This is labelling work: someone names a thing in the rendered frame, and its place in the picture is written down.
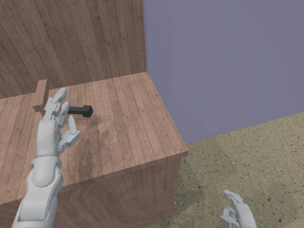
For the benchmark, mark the counter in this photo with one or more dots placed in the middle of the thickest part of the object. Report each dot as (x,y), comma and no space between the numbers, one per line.
(123,172)

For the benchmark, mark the robot left forearm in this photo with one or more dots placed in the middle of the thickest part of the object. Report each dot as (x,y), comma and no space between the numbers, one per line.
(38,208)

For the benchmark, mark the right robot hand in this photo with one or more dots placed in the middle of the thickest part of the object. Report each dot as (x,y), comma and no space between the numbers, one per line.
(240,217)

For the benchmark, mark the left robot hand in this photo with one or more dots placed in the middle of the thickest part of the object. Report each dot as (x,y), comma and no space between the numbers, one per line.
(49,128)

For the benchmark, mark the tap lever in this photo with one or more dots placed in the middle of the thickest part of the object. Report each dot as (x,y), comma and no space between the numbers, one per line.
(86,110)

